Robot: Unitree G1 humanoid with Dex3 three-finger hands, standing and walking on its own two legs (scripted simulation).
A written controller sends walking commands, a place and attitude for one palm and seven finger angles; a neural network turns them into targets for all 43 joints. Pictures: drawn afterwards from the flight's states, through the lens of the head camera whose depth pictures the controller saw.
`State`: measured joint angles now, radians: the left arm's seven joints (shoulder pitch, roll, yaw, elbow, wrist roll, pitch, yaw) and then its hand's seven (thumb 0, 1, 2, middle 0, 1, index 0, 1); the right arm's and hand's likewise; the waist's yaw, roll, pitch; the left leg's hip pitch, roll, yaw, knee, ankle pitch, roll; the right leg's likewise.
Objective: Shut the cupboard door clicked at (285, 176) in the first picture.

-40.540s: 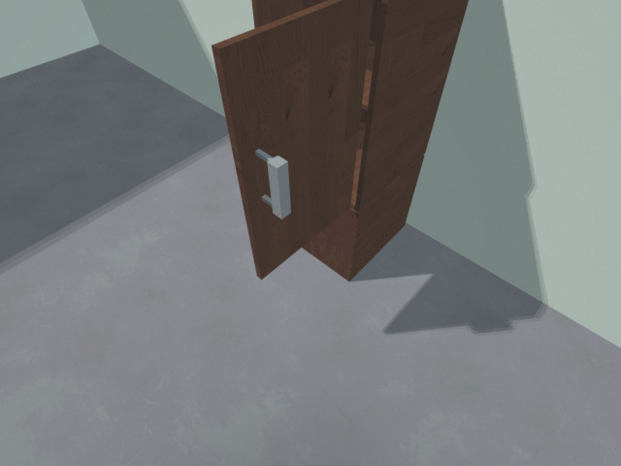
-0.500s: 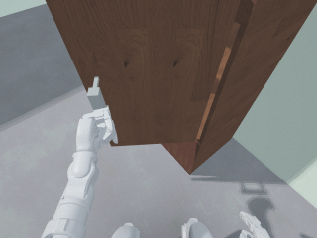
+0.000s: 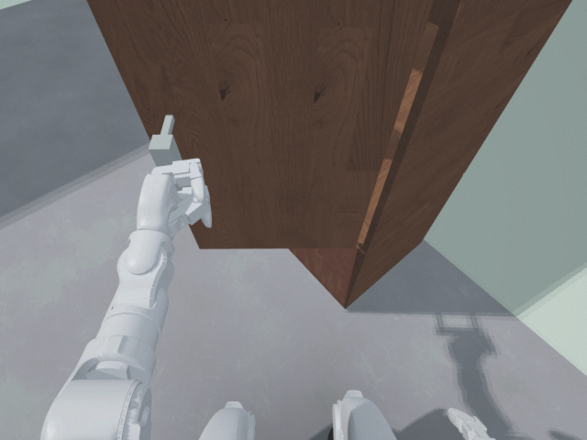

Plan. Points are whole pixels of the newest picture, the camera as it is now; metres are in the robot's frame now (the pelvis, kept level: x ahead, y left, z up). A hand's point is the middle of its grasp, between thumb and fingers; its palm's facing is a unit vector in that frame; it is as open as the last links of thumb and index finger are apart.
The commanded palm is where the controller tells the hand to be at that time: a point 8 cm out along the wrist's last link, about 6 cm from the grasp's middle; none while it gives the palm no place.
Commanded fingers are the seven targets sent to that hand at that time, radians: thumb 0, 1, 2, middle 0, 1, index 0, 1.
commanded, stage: push the door shut along its arc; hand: left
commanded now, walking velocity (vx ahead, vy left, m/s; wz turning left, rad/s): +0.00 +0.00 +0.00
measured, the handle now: (177, 163) +0.50 +0.17 +0.06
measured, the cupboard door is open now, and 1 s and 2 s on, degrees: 51 34 23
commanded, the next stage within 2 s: pull the fist back off the door in 1.40 s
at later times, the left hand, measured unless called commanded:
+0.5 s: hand (220, 166) +0.49 +0.11 +0.06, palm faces -0.22 -0.97 -0.05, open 3.1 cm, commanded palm +0.49 +0.15 +0.06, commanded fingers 0.00 0.90 0.90 -1.30 -1.50 -1.30 -1.50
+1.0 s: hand (247, 139) +0.55 +0.07 +0.06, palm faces -0.33 -0.94 -0.04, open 3.0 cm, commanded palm +0.55 +0.11 +0.06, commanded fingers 0.00 0.90 0.90 -1.30 -1.50 -1.30 -1.50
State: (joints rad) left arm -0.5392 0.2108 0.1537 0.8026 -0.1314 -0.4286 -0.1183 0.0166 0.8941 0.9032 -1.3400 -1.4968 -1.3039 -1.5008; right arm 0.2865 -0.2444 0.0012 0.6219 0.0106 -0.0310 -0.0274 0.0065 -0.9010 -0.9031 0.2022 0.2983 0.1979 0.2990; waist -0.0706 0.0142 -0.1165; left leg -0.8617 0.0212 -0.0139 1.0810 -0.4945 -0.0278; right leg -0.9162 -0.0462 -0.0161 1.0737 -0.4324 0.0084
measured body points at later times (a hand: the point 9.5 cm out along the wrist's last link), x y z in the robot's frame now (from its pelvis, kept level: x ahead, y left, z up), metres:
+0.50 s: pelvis -0.02 +0.01 -0.02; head +0.11 +0.02 +0.41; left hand +0.49 +0.16 +0.07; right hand +0.01 -0.26 -0.14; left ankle +0.02 +0.14 -0.66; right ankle +0.05 -0.13 -0.66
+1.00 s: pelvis +0.00 +0.01 -0.03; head +0.16 +0.01 +0.39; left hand +0.56 +0.12 +0.07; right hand -0.03 -0.24 -0.14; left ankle +0.02 +0.14 -0.66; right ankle +0.05 -0.13 -0.66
